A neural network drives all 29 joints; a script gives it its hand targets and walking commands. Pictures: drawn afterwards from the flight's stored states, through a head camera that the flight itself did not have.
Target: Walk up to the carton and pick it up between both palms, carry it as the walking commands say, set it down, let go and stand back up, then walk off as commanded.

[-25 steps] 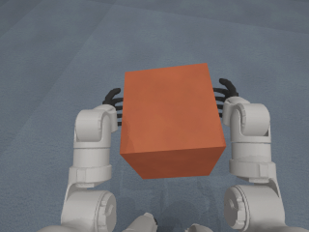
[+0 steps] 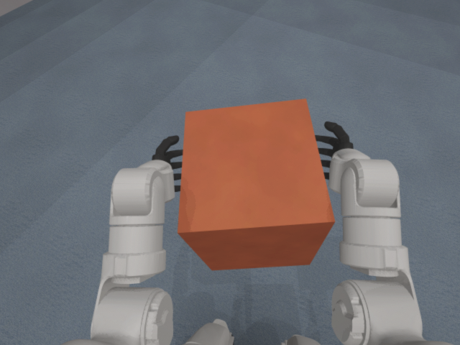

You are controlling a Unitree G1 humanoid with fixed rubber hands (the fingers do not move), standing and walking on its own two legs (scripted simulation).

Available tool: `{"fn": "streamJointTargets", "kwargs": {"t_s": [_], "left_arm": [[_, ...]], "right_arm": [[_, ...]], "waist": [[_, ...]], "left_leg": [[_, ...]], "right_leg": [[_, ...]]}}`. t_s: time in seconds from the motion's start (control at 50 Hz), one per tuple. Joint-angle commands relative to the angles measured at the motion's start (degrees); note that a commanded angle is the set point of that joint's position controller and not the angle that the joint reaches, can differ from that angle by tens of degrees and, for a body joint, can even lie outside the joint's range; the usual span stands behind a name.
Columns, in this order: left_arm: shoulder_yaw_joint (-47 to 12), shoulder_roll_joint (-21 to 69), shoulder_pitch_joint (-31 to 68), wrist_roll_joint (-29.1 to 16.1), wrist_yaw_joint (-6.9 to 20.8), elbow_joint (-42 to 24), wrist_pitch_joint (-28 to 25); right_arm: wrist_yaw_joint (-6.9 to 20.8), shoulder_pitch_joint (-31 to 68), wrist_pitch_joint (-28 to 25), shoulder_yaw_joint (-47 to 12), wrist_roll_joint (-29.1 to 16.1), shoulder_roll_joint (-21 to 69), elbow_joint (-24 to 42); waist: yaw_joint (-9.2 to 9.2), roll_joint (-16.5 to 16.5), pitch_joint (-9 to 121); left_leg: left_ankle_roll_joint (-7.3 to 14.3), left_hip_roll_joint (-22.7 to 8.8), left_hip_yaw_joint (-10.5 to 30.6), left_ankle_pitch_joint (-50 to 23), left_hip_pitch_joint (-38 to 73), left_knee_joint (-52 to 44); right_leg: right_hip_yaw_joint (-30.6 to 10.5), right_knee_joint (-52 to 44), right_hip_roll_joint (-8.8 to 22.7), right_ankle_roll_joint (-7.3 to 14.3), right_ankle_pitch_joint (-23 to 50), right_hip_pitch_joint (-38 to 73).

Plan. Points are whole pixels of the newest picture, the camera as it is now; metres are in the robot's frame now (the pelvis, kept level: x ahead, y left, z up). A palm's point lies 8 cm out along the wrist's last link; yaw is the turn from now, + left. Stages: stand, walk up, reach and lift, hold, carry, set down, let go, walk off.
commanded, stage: carry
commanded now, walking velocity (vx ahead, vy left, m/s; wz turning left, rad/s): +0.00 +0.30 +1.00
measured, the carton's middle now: (253, 195) +0.37 -0.01 +0.01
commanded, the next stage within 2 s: none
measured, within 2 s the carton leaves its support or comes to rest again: neither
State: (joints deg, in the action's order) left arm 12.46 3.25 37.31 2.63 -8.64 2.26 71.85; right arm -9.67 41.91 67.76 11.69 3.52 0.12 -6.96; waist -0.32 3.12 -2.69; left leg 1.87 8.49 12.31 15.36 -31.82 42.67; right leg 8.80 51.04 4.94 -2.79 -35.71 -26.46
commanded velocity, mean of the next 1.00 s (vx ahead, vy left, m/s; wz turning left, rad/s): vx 0.00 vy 0.30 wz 1.00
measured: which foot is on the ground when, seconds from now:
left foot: down 0.00-0.04, up 0.06-0.30, down 0.32-0.54, up 0.56-0.78, down 0.80-1.00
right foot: up 0.00-0.02, down 0.04-0.34, up 0.36-0.52, down 0.54-0.80, up 0.82-0.98, down 1.00-1.00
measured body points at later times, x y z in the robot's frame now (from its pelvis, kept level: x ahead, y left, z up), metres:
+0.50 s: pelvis +0.04 +0.10 -0.02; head +0.09 +0.11 +0.43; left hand +0.28 +0.36 +0.03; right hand +0.40 +0.09 +0.04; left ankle +0.05 +0.21 -0.71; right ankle +0.03 -0.03 -0.69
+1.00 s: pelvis +0.04 +0.27 -0.03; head +0.07 +0.28 +0.42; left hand +0.14 +0.59 +0.03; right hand +0.37 +0.41 +0.04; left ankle +0.03 +0.37 -0.71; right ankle +0.10 +0.16 -0.72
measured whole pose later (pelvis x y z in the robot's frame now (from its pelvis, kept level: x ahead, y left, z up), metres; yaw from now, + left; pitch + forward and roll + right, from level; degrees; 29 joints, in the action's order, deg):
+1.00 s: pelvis +0.04 +0.27 -0.03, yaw +49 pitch +4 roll +2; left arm 11.1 9.0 16.1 2.8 -6.5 -8.6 66.9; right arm -9.9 19.7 65.6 9.4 6.9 8.6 9.0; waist -0.1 1.0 1.4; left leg 3.7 11.0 3.3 19.1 -34.2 50.5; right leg 7.7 54.8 8.6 -7.6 -37.5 -25.0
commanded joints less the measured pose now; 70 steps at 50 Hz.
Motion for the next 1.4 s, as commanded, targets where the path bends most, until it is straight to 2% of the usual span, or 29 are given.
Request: {"fn": "streamJointTargets", "kwargs": {"t_s": [0.0,0.02,0.04,0.08,0.14,0.28,0.32,0.34,0.46,0.5,0.52,0.54,0.7,0.74,0.76,0.78,0.8,0.86,0.94,0.96,1.0,1.02,1.06,1.18,1.2,1.24,1.26,1.32,1.38], "left_arm": [[-37.9,61.2,50.1,-26.0,11.3,-15.6,-5.2],[-37.0,61.6,44.5,-25.1,11.7,-14.5,-4.9],[-36.5,61.7,36.9,-24.1,12.4,-14.5,-4.5],[-37.2,60.8,40.9,-24.3,13.5,-14.4,-4.6],[-38.6,60.4,38.6,-23.4,13.8,-18.3,-5.7],[-41.1,58.4,26.8,-22.2,14.0,-21.5,-5.3],[-41.0,58.0,21.0,-20.8,14.9,-18.4,-5.0],[-42.1,57.6,22.7,-21.2,14.9,-19.4,-5.7],[-45.9,62.1,23.8,-24.9,14.8,-28.1,-6.5],[-45.2,60.9,21.3,-24.8,14.8,-27.6,-6.6],[-43.9,59.4,18.9,-24.3,15.0,-25.8,-6.4],[-44.3,59.1,19.6,-25.2,15.4,-26.0,-6.5],[-42.1,55.4,15.0,-21.3,16.1,-19.6,-5.7],[-42.0,54.4,16.3,-20.5,16.2,-17.9,-5.5],[-42.0,53.0,19.0,-20.1,16.1,-16.7,-5.4],[-41.9,52.3,20.2,-19.5,16.2,-14.4,-5.2],[-41.5,50.0,18.9,-18.4,16.3,-11.4,-4.9],[-43.3,57.1,14.5,-19.8,16.5,-14.0,-5.3],[-45.4,60.3,15.6,-22.1,16.1,-20.5,-6.7],[-46.0,60.1,18.0,-23.5,16.0,-23.0,-7.1],[-45.7,59.6,18.1,-24.8,16.2,-25.1,-8.0],[-45.7,59.2,18.8,-25.0,16.1,-25.6,-8.2],[-46.6,59.6,30.6,-25.9,16.1,-25.9,-8.0],[-43.1,55.0,18.4,-22.1,15.6,-21.2,-6.2],[-42.7,54.0,17.3,-21.1,15.7,-19.0,-5.7],[-42.3,52.2,17.2,-19.2,15.9,-16.1,-5.2],[-42.9,51.9,16.0,-19.3,16.1,-16.6,-5.7],[-46.2,58.9,19.1,-22.4,16.0,-20.6,-6.1],[-47.7,60.8,19.2,-23.5,15.4,-23.5,-6.8]], "right_arm": [[13.5,36.9,0.8,-34.0,-24.6,63.6,9.9],[13.5,32.7,1.3,-33.7,-23.8,64.6,10.0],[13.7,25.5,1.4,-34.3,-23.0,66.8,10.4],[14.0,29.1,1.0,-35.8,-24.5,66.9,10.8],[14.7,28.2,0.5,-39.1,-25.7,69.1,14.9],[15.9,13.4,0.6,-39.6,-23.0,64.5,18.3],[16.0,10.7,0.1,-38.6,-21.6,65.1,16.7],[15.8,12.3,-0.5,-38.9,-22.3,65.0,17.5],[15.2,10.4,-1.2,-42.2,-22.5,63.5,25.6],[15.3,11.3,-0.8,-42.8,-22.2,62.3,25.8],[15.1,10.4,-0.4,-43.4,-22.2,62.0,26.5],[14.8,11.8,-0.6,-45.1,-22.8,63.2,26.4],[16.1,4.9,0.5,-44.9,-20.2,59.8,19.0],[16.8,4.8,0.7,-43.0,-19.1,57.2,17.0],[17.4,7.3,0.6,-41.9,-18.8,56.6,16.6],[17.6,11.2,0.3,-40.9,-18.8,55.8,15.9],[17.6,11.3,0.4,-40.3,-19.4,56.2,12.3],[17.8,7.2,0.1,-41.6,-20.4,60.3,13.8],[17.8,4.3,-0.9,-41.9,-20.2,62.5,16.3],[17.6,6.6,-1.2,-42.8,-20.8,62.4,18.3],[16.6,8.8,-1.4,-45.2,-22.1,62.8,22.1],[16.3,11.0,-1.6,-46.3,-23.1,63.4,22.8],[16.2,18.5,-1.8,-45.6,-24.7,63.1,23.2],[16.6,4.8,0.0,-43.6,-20.1,58.5,18.6],[17.0,3.9,0.1,-42.5,-19.2,57.2,17.4],[17.8,5.2,-0.1,-41.0,-19.0,58.2,12.8],[17.7,5.3,-0.3,-40.9,-19.7,59.6,13.1],[17.4,8.1,-0.5,-42.5,-21.9,62.0,18.0],[17.3,6.6,-0.9,-42.2,-21.6,62.5,18.5]], "waist": [[1.57,1.6,41.1],[0.92,-16.0,41.9],[0.85,-21.3,41.7],[0.12,-14.2,38.0],[-0.7,-17.7,32.8],[-3.22,-11.5,35.4],[-0.93,11.7,33.3],[-1.37,12.4,31.7],[-0.69,10.0,37.6],[2.63,1.0,38.2],[0.94,-22.9,37.6],[0.5,-26.2,36.5],[-2.23,-22.0,26.6],[-3.09,-19.5,32.1],[-3.36,-12.9,29.9],[-1.62,7.8,26.7],[-1.42,15.9,24.8],[-1.29,4.4,23.4],[0.18,10.4,33.9],[1.16,7.4,33.9],[0.9,-28.6,35.7],[0.83,-25.0,33.0],[-0.38,-14.6,26.2],[-2.54,-21.3,32.5],[-3.12,-17.4,33.7],[-0.97,16.9,28.5],[-1.74,12.3,25.9],[-1.87,2.0,24.8],[-1.39,9.4,32.3]], "left_leg": [[-3.1,-5.4,2.1,-22.9,-0.3,0.0],[-4.2,-3.1,-5.4,14.9,-11.9,12.8],[-5.3,-7.7,-7.8,20.3,-19.9,23.2],[-5.4,-13.0,-7.2,15.2,-20.3,22.4],[-4.9,-13.1,-10.1,8.7,-18.0,17.2],[1.9,-5.7,-12.1,0.6,21.6,-7.5],[8.6,-13.4,12.5,-62.1,33.3,-4.7],[10.0,-12.7,14.7,-82.2,35.0,-1.3],[2.6,-8.2,10.9,-47.6,18.2,-6.7],[-2.0,-5.5,-1.6,-23.8,-8.2,3.3],[-3.5,-3.7,-10.4,19.0,-21.9,20.1],[-4.3,-10.9,-11.6,22.7,-28.7,33.3],[-1.7,-11.1,-20.7,5.0,0.8,8.4],[-0.2,-5.9,-22.0,5.4,17.9,1.3],[2.5,-3.9,-13.7,3.6,25.6,-6.0],[7.6,-10.9,4.2,-32.6,26.8,-8.8],[10.9,-13.3,17.3,-58.3,28.6,-8.7],[8.3,-12.2,15.6,-50.9,20.8,-10.2],[-0.2,-7.1,5.4,-40.2,9.4,-9.9],[-3.1,-6.4,1.6,-31.5,-0.4,-7.6],[-4.4,-6.2,-12.7,22.5,-24.6,29.1],[-4.8,-12.0,-9.8,22.1,-24.7,37.0],[-3.3,-12.7,-10.3,14.3,-25.1,32.4],[0.1,-7.2,-20.9,9.0,10.2,1.9],[1.9,-4.2,-18.1,8.7,21.1,-5.0],[12.0,-13.2,14.3,-64.8,33.7,-7.4],[12.0,-13.8,18.0,-79.1,32.7,-6.1],[9.3,-11.6,16.5,-61.1,27.3,-8.8],[8.2,-9.9,17.5,-56.3,29.2,-9.0]], "right_leg": [[-8.2,-23.2,9.6,4.2,24.8,37.2],[-16.4,-22.7,25.8,8.3,47.1,45.7],[-18.3,-17.5,35.5,11.9,67.4,49.8],[-11.7,-16.0,34.0,9.2,71.9,49.3],[-1.3,-12.5,28.7,4.6,70.0,44.8],[8.1,11.3,19.1,-3.5,59.4,15.3],[3.5,23.5,5.2,-6.9,-5.3,-7.4],[-0.2,24.7,1.2,-7.9,-14.0,-12.4],[-5.0,-3.9,-0.6,-1.2,0.2,12.2],[-11.0,-21.1,12.6,4.3,24.4,40.2],[-22.2,-21.8,33.6,8.3,56.4,48.0],[-20.8,-18.9,42.1,11.4,75.2,50.1],[10.4,-7.3,25.0,-0.6,76.2,26.0],[10.9,10.0,22.0,-2.1,75.1,18.5],[7.2,20.3,17.4,-3.5,53.0,7.2],[5.1,29.5,8.1,-5.7,9.4,-4.5],[1.7,34.3,0.9,-7.1,-14.2,-13.2],[-3.4,18.7,0.7,-5.7,-11.3,-8.1],[-3.5,-8.7,-0.1,0.2,-0.1,17.6],[-4.0,-17.3,2.6,2.3,7.9,30.3],[-24.2,-21.0,39.7,10.1,57.1,46.5],[-22.6,-20.9,41.5,13.9,68.8,42.3],[-8.6,-13.2,31.4,8.3,74.3,42.2],[9.2,4.5,22.1,-0.9,84.6,25.4],[8.1,17.2,19.3,-2.2,75.3,16.6],[1.4,33.6,1.4,-7.0,-9.3,-12.2],[-3.4,34.2,0.4,-7.3,-15.3,-16.8],[-4.3,21.3,-0.5,-6.6,-11.1,-14.0],[-6.9,16.2,-1.5,-5.3,-4.1,-10.3]]}}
